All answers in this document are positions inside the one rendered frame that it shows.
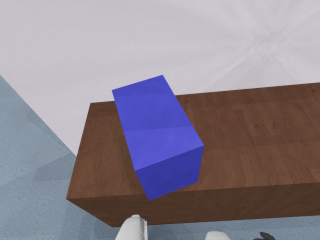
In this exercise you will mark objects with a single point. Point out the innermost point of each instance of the carton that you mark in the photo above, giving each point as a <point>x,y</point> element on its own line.
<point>164,147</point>

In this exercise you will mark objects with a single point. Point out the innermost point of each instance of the pedestal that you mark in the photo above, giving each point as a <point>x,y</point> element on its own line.
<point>261,160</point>

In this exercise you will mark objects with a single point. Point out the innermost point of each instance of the left robot thigh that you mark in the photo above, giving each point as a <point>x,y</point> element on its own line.
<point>134,228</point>

